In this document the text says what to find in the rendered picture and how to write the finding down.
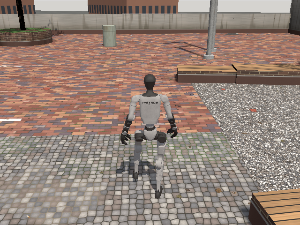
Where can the robot right upper arm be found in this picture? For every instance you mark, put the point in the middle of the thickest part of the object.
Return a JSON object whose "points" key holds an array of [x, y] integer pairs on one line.
{"points": [[167, 106]]}

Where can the robot right hand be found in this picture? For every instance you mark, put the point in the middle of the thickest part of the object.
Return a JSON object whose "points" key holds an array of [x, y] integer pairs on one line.
{"points": [[171, 131]]}

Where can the left robot thigh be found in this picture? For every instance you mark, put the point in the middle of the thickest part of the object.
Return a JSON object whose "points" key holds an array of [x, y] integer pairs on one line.
{"points": [[139, 136]]}

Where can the robot left hand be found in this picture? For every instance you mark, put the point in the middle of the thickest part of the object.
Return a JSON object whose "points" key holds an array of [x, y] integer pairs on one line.
{"points": [[122, 137]]}

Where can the robot right forearm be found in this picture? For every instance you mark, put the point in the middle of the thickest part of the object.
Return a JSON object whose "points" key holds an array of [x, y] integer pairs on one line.
{"points": [[172, 123]]}

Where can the robot left upper arm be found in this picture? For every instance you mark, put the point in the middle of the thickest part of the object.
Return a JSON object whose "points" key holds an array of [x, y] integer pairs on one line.
{"points": [[132, 107]]}

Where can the robot left shin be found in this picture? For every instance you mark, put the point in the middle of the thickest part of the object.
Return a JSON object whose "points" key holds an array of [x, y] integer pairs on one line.
{"points": [[136, 159]]}

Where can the robot left forearm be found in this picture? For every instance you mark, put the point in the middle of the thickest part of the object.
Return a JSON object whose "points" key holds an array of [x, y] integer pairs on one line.
{"points": [[126, 126]]}

